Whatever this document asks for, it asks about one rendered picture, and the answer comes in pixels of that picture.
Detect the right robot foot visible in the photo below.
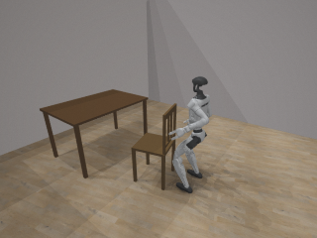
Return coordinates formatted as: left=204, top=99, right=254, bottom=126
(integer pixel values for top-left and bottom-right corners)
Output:
left=187, top=169, right=203, bottom=179

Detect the robot right upper arm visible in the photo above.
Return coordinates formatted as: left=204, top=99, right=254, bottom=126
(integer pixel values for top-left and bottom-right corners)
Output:
left=205, top=95, right=212, bottom=118

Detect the table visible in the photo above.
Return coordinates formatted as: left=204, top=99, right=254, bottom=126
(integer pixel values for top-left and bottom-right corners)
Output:
left=40, top=89, right=148, bottom=179

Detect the chair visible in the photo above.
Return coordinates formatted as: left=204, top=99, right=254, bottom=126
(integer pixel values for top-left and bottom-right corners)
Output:
left=131, top=103, right=177, bottom=190

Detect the left robot hand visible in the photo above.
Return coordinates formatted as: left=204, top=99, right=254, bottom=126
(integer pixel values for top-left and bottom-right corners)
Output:
left=168, top=128, right=185, bottom=141

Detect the left robot forearm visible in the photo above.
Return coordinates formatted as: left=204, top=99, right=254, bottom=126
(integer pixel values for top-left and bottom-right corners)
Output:
left=183, top=118, right=207, bottom=133

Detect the robot right shin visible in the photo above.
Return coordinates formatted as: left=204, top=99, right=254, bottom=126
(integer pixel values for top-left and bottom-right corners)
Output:
left=185, top=149, right=199, bottom=174

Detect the robot left upper arm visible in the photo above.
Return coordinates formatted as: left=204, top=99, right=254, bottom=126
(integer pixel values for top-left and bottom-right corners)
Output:
left=187, top=99, right=209, bottom=125

